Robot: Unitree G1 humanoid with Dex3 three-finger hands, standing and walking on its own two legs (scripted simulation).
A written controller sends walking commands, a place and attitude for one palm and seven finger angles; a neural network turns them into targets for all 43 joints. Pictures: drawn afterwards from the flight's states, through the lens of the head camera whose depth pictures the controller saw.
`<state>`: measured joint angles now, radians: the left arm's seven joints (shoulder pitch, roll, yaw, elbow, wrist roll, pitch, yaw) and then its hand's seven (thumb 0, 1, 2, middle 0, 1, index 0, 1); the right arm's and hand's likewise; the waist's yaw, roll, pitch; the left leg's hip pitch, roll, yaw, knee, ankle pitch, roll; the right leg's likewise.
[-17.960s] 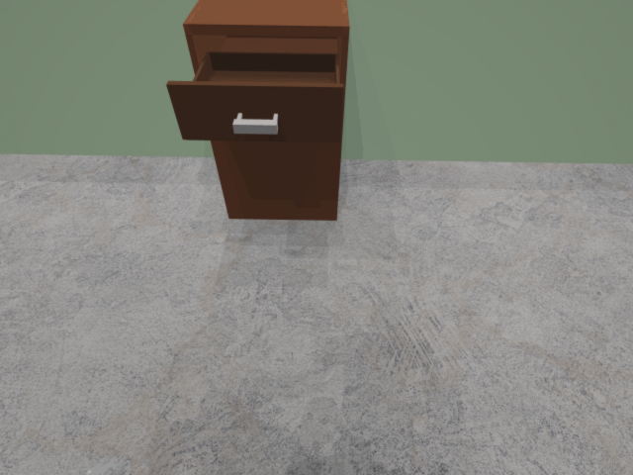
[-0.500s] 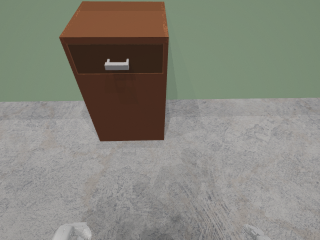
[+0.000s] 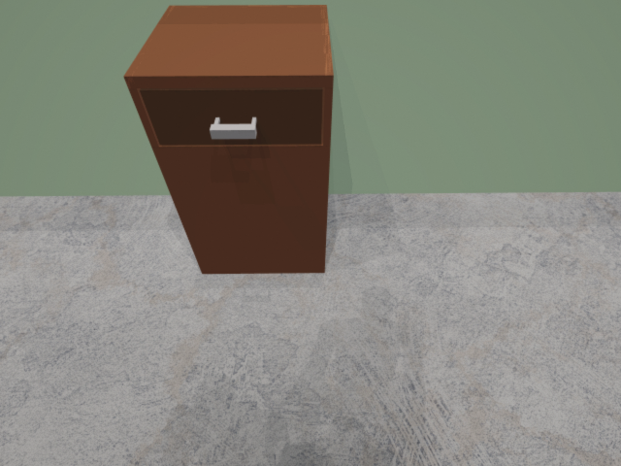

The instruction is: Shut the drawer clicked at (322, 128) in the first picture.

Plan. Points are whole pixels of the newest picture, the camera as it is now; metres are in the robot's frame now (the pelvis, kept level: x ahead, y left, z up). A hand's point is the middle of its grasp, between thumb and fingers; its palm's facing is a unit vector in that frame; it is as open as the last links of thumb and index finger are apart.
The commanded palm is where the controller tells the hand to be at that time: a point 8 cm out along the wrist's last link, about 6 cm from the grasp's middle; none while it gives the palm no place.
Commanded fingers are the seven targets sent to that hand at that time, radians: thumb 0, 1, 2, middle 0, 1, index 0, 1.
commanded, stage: let the arm hang, fingers relaxed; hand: left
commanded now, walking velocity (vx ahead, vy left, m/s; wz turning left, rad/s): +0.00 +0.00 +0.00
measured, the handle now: (234, 126) +0.86 +0.25 -0.07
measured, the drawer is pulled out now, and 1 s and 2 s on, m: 0.00 0.00 0.00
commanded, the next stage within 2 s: look to check the result in 0.38 s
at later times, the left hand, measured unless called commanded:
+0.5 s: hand out of the picture +0.00 +0.15 -0.18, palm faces +0.05 -0.98 -0.18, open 7.4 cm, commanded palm none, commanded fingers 0.00 0.90 0.90 -0.20 -0.30 -0.20 -0.30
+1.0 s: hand out of the picture +0.02 +0.15 -0.17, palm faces +0.04 -0.98 -0.20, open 7.4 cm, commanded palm none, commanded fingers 0.00 0.90 0.90 -0.20 -0.30 -0.20 -0.30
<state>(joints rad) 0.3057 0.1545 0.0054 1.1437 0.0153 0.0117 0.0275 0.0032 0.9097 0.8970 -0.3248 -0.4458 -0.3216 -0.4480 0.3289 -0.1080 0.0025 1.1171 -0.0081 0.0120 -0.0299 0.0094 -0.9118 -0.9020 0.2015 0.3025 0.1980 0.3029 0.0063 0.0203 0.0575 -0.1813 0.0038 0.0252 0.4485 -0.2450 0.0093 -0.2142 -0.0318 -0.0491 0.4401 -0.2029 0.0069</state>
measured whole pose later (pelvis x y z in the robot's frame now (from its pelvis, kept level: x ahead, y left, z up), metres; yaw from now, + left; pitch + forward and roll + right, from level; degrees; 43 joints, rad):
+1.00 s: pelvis +0.02 -0.02 +0.00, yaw +0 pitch -1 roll +0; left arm 0.25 0.14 0.02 1.14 0.01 -0.01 0.03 0.00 0.91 0.90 -0.20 -0.30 -0.20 -0.30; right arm 0.28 -0.13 -0.01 1.13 -0.01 0.00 -0.04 0.01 -0.91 -0.90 0.20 0.30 0.20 0.30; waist 0.00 0.02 0.05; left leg -0.14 0.04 0.01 0.41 -0.25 -0.03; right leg -0.18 0.00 -0.06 0.41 -0.22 -0.03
